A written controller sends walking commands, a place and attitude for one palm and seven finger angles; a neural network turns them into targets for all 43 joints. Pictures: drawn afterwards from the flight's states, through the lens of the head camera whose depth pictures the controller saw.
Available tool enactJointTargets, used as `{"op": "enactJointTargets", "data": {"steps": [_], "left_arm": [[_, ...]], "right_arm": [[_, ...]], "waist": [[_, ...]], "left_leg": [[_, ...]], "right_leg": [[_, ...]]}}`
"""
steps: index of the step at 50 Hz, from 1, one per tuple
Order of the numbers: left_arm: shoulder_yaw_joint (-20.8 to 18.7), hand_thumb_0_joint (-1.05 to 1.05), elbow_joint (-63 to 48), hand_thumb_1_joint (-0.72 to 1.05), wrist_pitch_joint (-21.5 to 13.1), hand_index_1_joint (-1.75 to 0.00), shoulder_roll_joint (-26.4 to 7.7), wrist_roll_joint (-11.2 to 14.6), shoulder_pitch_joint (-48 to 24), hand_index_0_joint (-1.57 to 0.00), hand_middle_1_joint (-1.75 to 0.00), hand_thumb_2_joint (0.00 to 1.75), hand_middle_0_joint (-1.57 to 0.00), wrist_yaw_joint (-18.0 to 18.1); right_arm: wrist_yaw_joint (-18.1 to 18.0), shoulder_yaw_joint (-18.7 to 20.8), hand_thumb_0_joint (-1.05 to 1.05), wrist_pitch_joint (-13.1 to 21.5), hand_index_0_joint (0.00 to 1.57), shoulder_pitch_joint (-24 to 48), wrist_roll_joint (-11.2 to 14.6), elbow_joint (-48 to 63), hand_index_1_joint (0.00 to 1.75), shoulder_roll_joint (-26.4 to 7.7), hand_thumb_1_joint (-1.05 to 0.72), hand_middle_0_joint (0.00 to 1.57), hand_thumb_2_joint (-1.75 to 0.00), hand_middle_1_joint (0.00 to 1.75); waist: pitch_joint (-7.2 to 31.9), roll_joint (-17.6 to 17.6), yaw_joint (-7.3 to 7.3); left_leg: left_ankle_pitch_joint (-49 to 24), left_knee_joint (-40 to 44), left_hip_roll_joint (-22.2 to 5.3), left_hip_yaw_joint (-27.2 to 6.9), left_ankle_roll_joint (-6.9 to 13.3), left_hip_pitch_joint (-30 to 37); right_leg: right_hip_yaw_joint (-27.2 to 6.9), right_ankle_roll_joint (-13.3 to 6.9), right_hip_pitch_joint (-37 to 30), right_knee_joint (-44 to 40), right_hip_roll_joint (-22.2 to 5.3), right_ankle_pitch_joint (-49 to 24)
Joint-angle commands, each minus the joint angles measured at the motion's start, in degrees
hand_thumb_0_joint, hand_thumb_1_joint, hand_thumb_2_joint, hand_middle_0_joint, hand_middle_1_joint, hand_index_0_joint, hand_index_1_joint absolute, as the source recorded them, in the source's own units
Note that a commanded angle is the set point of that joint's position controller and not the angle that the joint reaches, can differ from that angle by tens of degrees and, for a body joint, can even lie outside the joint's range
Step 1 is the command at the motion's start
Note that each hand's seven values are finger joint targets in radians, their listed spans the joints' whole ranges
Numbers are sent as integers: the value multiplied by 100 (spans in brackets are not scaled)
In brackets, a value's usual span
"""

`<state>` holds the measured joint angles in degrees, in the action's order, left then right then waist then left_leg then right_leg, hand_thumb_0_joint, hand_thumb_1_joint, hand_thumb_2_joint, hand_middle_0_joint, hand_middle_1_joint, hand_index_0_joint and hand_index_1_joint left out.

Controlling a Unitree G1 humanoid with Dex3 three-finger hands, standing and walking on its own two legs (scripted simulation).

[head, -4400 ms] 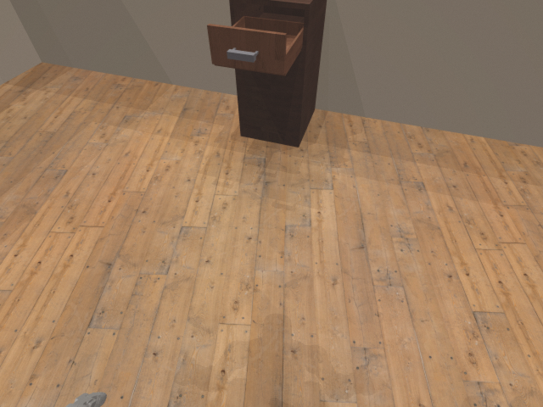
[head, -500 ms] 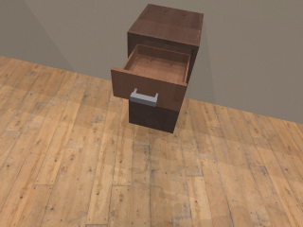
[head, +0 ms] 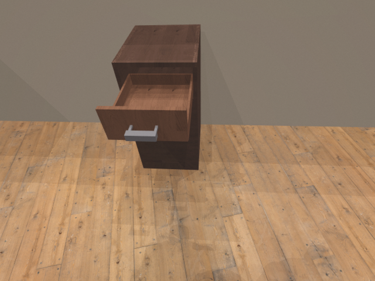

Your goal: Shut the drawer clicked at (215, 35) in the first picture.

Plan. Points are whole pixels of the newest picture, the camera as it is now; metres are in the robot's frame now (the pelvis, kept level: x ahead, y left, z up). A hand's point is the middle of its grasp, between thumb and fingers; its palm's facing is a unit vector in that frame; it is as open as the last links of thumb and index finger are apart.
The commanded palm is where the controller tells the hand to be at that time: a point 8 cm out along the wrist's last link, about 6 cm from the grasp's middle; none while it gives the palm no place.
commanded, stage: take the last steps up to it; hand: left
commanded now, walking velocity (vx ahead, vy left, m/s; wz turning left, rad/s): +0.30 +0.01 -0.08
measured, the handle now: (142, 131) +0.64 +0.20 -0.10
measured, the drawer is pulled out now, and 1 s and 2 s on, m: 0.30 0.30 0.30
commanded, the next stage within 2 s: come to a stop and stand still in 1.12 s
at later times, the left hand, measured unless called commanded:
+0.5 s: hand out of the picture +0.12 +0.20 -0.17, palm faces -0.01 -0.98 -0.19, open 7.4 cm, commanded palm none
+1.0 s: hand (144, 267) +0.20 +0.13 -0.17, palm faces +0.06 -0.99 -0.16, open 7.3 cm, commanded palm none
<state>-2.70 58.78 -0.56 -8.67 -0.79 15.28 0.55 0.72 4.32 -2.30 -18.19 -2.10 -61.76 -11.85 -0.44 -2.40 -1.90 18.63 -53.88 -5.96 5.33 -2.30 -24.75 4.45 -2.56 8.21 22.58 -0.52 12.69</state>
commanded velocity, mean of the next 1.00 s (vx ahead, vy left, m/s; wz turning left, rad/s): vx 0.27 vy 0.02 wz -0.02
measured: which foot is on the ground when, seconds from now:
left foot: up 0.00-0.22, down 0.24-0.62, up 0.64-1.00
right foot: down 0.00-0.24, up 0.26-0.60, down 0.62-1.00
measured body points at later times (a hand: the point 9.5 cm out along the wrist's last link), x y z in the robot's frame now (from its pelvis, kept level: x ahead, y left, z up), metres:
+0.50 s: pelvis +0.09 +0.02 +0.00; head +0.10 +0.01 +0.45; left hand +0.12 +0.25 -0.16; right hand +0.04 -0.18 -0.17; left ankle +0.05 +0.14 -0.75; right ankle +0.15 -0.12 -0.70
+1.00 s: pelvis +0.22 -0.03 +0.00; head +0.23 -0.04 +0.45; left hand +0.20 +0.18 -0.16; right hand +0.29 -0.28 -0.15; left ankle +0.31 +0.11 -0.71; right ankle +0.21 -0.12 -0.75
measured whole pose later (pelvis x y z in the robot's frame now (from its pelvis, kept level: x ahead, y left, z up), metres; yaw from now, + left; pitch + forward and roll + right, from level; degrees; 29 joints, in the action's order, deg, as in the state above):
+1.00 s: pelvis +0.22 -0.03 +0.00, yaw -1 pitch -2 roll +0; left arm -1.8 64.3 -3.5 -7.0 -1.2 19.5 -0.1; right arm 0.9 3.7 0.1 -9.9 -1.7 -60.5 -12.1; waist -2.2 -1.6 1.5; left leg 13.7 -43.7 -6.5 5.0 -1.6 -26.0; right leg 10.7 -2.2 5.4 18.7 -1.0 11.5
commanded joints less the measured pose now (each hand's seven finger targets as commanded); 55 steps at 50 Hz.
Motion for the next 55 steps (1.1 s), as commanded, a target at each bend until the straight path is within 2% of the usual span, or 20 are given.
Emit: {"op": "enactJointTargets", "data": {"steps": [1,6,10,11,12,13,16,21,25,29,30,31,32,33,35,38,44,50,52,55], "left_arm": [[-197,0,-50,90,-198,-30,-929,-36,429,-20,-30,90,-20,24],[-228,0,231,90,-213,-30,-991,-63,749,-20,-30,90,-20,20],[-191,0,351,90,-168,-30,-786,-4,591,-20,-30,90,-20,-25],[-136,0,295,90,-152,-30,-542,1,519,-20,-30,90,-20,-49],[-82,0,129,90,-153,-30,-247,17,336,-20,-30,90,-20,-89],[-102,0,-91,90,-178,-30,-342,-47,-57,-20,-30,90,-20,-92],[-129,0,11,90,-164,-30,-374,-77,-226,-20,-30,90,-20,-166],[-91,0,59,90,-81,-30,-164,-47,-143,-20,-30,90,-20,-190],[-118,0,-139,90,-88,-30,-206,-38,-573,-20,-30,90,-20,-195],[-214,0,20,90,-164,-30,-433,-73,105,-20,-30,90,-20,-192],[-277,0,204,90,-218,-30,-755,-81,800,-20,-30,90,-20,-158],[-421,0,367,90,-294,-30,-1405,-105,1465,-20,-30,90,-20,-88],[-422,0,396,90,-286,-30,-1690,3,1862,-20,-30,90,-20,-51],[-402,0,297,90,-307,-30,-1557,9,1417,-20,-30,90,-20,-25],[-269,0,28,90,-305,-30,-978,12,366,-20,-30,90,-20,17],[-122,0,-17,90,-383,-30,-609,-33,72,-20,-30,90,-20,33],[-118,0,251,90,-424,-30,-746,-35,550,-20,-30,90,-20,3],[-111,0,506,90,-367,-30,-849,-72,843,-20,-30,90,-20,6],[-125,0,544,90,-328,-30,-839,-65,890,-20,-30,90,-20,27],[-87,0,591,90,-242,-30,-689,-38,821,-20,-30,90,-20,30]], "right_arm": [[15,4,0,231,20,262,22,396,30,-158,-90,20,-90,30],[5,-48,0,366,20,533,63,468,30,-63,-90,20,-90,30],[-86,-113,0,491,20,-252,83,126,30,-76,-90,20,-90,30],[-142,-69,0,523,20,-670,71,-7,30,-374,-90,20,-90,30],[-189,38,0,528,20,-1218,19,-116,30,-832,-90,20,-90,30],[-202,63,0,484,20,-1373,18,-91,30,-979,-90,20,-90,30],[-243,-79,0,560,20,-719,60,36,30,-440,-90,20,-90,30],[-243,-110,0,665,20,-573,86,2,30,-327,-90,20,-90,30],[-193,-37,0,605,20,-650,51,-92,30,-379,-90,20,-90,30],[-168,2,0,542,20,-430,44,-102,30,-398,-90,20,-90,30],[-135,-17,0,549,20,-393,81,-96,30,-324,-90,20,-90,30],[-78,-100,0,562,20,-544,136,22,30,76,-90,20,-90,30],[-65,-147,0,535,20,-207,144,286,30,-24,-90,20,-90,30],[-63,-75,0,517,20,-55,134,270,30,-93,-90,20,-90,30],[-48,-16,0,472,20,-28,86,141,30,-87,-90,20,-90,30],[-31,-93,0,337,20,-364,44,-49,30,80,-90,20,-90,30],[34,-113,0,317,20,304,48,203,30,29,-90,20,-90,30],[62,-141,0,384,20,1015,74,479,30,-31,-90,20,-90,30],[43,-170,0,417,20,1050,83,511,30,-35,-90,20,-90,30],[-41,-168,0,503,20,376,82,247,30,-190,-90,20,-90,30]], "waist": [[-546,951,307],[-461,938,457],[-405,658,65],[-387,-248,-146],[-355,-1336,-345],[-513,-1252,-427],[-824,-545,-151],[-648,-395,138],[-840,-518,70],[-498,-131,470],[-157,420,800],[234,2011,995],[438,2000,1050],[329,1785,888],[-162,1061,429],[-365,1027,66],[-342,594,260],[-527,944,450],[-458,932,450],[-260,583,134]], "left_leg": [[62,444,-68,-9,-43,-496],[454,1430,52,-32,74,-137],[-258,2991,260,220,153,1884],[248,3410,-308,-571,339,2546],[1139,4205,-1494,-2067,795,2854],[1650,4672,-2020,-2841,1200,2557],[795,4677,-1602,-1831,1140,1984],[-1432,4464,-1082,-516,1055,1841],[-1018,4389,-1077,-451,1070,1547],[-555,3333,-775,-208,810,1070],[-469,2260,-424,127,627,632],[744,451,212,550,367,-621],[1691,-926,372,4,386,-1125],[1194,-1579,132,-465,423,-1176],[97,-1655,-236,-580,363,-981],[-402,-1000,-298,-359,147,-387],[-591,425,-197,-147,31,-547],[-366,1524,-24,14,63,-114],[-313,1903,82,69,113,247],[-987,2970,128,176,193,1830]], "right_leg": [[-1438,-786,80,-1515,-1413,1282],[-1726,-938,-227,-1335,-1559,1025],[-1128,-490,926,-490,-900,1246],[-804,-279,1714,364,-543,1344],[-44,-21,2558,1803,-15,1481],[8,9,2947,2847,11,1887],[-396,60,3060,3842,-551,1001],[-55,282,2413,2926,-625,335],[198,278,1930,2010,-515,274],[450,209,247,906,-194,-119],[114,105,-719,583,-371,43],[-1841,-385,-1713,-227,-1802,840],[-3215,-795,-1721,-1023,-2563,734],[-3225,-828,-1085,-1210,-2530,1309],[-2087,-664,-85,-1301,-2119,1351],[-774,-522,700,-1430,-1707,15],[-599,-700,8,-1487,-1666,-533],[-585,-662,-161,-1213,-1776,-879],[-541,-608,-238,-932,-1701,-1175],[-130,-213,381,61,-1209,-972]]}}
